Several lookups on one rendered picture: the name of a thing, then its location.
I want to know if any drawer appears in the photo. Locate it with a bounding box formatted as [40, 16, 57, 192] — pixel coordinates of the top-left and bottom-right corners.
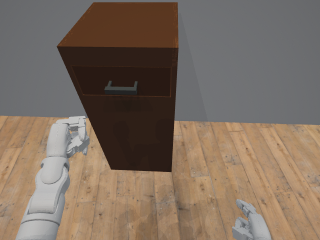
[72, 65, 171, 97]

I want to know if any cabinet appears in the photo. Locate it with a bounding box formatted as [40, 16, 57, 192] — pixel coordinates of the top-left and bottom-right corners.
[57, 2, 179, 172]

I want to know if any handle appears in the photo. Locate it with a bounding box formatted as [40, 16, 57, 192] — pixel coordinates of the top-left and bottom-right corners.
[104, 80, 138, 95]

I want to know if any left robot forearm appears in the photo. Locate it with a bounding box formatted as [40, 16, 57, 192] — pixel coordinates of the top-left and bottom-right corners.
[15, 156, 70, 240]

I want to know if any right robot hand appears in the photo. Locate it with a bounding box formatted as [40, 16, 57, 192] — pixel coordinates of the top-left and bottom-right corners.
[232, 199, 272, 240]

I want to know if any left robot hand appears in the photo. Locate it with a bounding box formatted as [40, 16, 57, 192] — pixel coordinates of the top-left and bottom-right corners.
[46, 116, 90, 160]

